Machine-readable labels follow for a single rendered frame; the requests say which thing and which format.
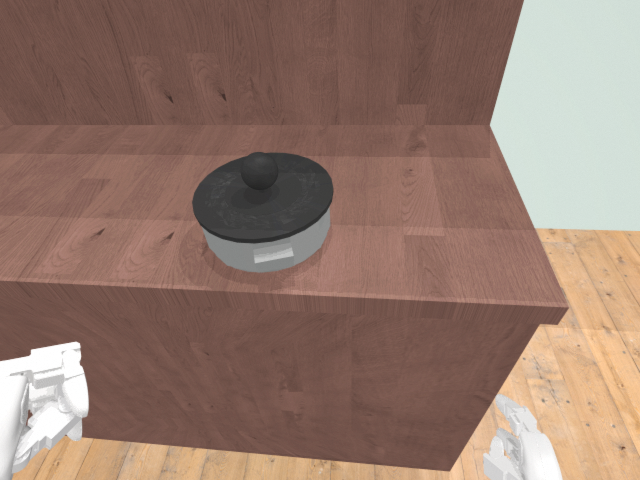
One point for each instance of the knob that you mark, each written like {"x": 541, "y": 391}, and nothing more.
{"x": 259, "y": 171}

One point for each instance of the lid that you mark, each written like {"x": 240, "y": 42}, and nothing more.
{"x": 229, "y": 209}

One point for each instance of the table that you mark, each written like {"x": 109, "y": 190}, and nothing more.
{"x": 386, "y": 346}

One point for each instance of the robot left hand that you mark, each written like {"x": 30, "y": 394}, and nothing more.
{"x": 52, "y": 385}

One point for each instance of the robot right hand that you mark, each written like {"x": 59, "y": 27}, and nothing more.
{"x": 532, "y": 456}

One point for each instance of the pot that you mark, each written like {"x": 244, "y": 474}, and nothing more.
{"x": 271, "y": 256}

